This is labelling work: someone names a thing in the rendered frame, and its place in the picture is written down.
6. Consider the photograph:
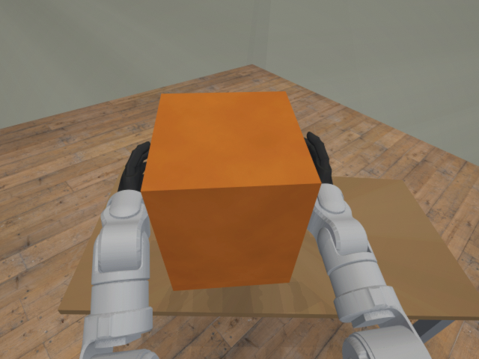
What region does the table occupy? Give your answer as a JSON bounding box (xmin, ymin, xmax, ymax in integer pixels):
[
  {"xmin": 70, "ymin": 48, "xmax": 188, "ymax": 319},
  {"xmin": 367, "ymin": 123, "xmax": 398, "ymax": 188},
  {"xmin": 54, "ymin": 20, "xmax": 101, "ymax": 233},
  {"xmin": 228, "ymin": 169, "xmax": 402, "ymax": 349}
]
[{"xmin": 58, "ymin": 165, "xmax": 479, "ymax": 343}]

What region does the right robot upper arm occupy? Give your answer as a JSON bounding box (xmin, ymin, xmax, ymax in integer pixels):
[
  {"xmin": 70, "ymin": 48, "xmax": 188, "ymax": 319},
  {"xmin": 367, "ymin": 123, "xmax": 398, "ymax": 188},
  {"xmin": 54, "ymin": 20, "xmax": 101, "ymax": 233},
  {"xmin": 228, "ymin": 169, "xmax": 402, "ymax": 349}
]
[{"xmin": 342, "ymin": 325, "xmax": 430, "ymax": 359}]

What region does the left robot forearm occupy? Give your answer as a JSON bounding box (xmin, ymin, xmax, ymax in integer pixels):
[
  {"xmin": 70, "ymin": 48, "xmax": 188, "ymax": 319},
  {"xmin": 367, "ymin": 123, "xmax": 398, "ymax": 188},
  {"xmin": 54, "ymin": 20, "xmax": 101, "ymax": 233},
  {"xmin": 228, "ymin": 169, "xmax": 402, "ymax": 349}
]
[{"xmin": 79, "ymin": 190, "xmax": 153, "ymax": 359}]

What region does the carton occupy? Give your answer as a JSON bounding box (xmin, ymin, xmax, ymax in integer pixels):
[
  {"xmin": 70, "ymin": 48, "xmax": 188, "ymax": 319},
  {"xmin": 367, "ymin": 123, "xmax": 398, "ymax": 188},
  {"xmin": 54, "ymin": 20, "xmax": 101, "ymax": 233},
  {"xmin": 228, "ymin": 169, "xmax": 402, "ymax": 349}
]
[{"xmin": 141, "ymin": 91, "xmax": 322, "ymax": 291}]

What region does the right robot hand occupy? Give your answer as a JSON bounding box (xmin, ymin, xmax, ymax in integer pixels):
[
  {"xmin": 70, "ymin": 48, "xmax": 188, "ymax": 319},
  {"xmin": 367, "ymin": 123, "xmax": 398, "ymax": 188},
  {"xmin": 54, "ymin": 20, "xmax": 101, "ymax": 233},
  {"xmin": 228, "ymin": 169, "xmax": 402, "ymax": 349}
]
[{"xmin": 304, "ymin": 132, "xmax": 333, "ymax": 185}]

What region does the right robot forearm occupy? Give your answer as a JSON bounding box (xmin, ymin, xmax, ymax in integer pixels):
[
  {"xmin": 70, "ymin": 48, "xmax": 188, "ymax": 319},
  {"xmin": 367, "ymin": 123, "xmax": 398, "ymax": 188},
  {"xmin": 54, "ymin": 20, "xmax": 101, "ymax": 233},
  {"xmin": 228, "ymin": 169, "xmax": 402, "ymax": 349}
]
[{"xmin": 307, "ymin": 183, "xmax": 432, "ymax": 359}]

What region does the left robot hand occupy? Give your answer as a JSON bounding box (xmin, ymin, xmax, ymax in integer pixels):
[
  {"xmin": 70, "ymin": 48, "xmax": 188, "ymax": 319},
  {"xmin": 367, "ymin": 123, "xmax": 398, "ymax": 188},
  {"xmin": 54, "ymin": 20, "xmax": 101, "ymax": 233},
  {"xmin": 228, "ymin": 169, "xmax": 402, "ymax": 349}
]
[{"xmin": 118, "ymin": 141, "xmax": 150, "ymax": 192}]

